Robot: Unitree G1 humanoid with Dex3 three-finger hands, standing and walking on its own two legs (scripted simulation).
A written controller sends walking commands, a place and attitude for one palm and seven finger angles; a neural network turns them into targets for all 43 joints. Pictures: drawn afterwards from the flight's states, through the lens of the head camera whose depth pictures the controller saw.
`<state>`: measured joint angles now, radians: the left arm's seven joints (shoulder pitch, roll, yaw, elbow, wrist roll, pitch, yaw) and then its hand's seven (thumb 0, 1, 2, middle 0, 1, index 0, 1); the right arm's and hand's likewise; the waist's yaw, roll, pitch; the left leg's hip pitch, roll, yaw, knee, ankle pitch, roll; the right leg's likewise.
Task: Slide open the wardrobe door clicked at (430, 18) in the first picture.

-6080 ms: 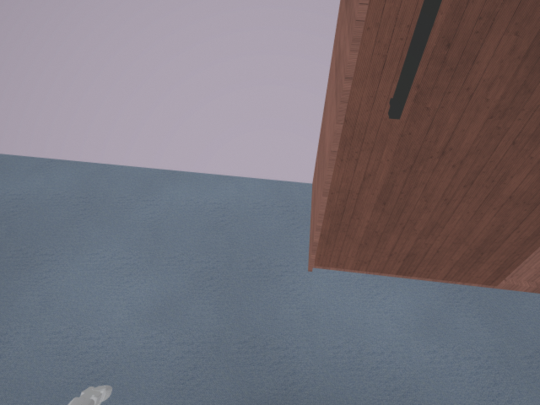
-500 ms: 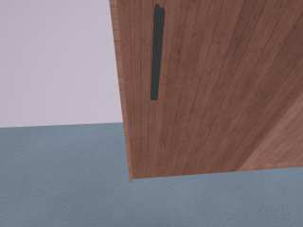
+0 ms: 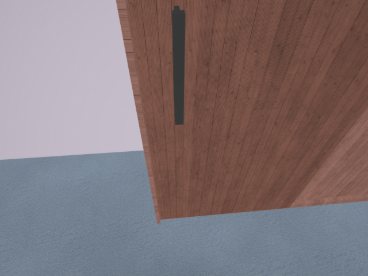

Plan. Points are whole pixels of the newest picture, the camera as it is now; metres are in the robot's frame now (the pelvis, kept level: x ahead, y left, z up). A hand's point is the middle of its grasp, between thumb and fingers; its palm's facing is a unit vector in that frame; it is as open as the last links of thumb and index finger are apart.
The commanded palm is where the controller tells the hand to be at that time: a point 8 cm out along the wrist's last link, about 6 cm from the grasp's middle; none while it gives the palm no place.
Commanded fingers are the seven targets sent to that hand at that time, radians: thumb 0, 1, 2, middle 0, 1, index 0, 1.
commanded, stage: look again from close up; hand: left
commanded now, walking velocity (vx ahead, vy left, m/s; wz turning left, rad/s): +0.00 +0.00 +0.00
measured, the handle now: (178, 72) +0.53 +0.04 +0.19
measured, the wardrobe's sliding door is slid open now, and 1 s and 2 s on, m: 0.00 0.00 0.00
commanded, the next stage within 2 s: shuffle to correct the standing spot in 1.24 s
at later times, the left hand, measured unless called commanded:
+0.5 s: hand out of the picture -0.05 +0.16 -0.17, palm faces +0.04 -0.99 -0.17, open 7.4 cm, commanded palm none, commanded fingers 0.00 0.90 0.90 -0.20 -0.30 -0.20 -0.30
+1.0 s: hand out of the picture -0.02 +0.18 -0.17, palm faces +0.02 -0.98 -0.19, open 7.4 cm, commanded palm none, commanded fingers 0.00 0.90 0.90 -0.20 -0.30 -0.20 -0.30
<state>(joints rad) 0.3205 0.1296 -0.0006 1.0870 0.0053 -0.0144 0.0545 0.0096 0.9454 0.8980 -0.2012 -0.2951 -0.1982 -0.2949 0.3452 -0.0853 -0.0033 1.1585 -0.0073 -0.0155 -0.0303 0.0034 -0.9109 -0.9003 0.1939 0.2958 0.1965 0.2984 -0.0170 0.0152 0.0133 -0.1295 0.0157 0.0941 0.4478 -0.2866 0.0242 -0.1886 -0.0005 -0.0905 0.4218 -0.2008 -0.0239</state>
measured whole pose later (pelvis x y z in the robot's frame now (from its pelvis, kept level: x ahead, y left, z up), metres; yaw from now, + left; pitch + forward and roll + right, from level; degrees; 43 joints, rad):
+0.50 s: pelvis -0.01 +0.01 +0.00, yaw +0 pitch -2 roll +0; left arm 0.37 0.10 -0.01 1.12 0.01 -0.02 0.05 0.00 0.91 0.90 -0.20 -0.30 -0.20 -0.29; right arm 0.33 -0.13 -0.01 1.14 -0.01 -0.01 -0.03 0.00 -0.91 -0.90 0.19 0.30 0.20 0.30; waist 0.00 0.01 0.02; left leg -0.13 -0.01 0.11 0.40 -0.24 0.05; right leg -0.20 -0.02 -0.07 0.40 -0.16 -0.01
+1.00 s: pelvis -0.01 +0.02 +0.00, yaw -1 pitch -2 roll +0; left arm 0.32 0.13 0.00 1.10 0.02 -0.01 0.04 0.00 0.91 0.90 -0.20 -0.30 -0.20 -0.29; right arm 0.32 -0.15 -0.01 1.14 -0.01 -0.02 -0.03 0.00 -0.91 -0.90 0.19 0.30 0.20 0.30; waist -0.01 0.01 0.02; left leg -0.12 -0.03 0.12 0.38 -0.24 0.06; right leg -0.21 -0.04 -0.06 0.41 -0.17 0.00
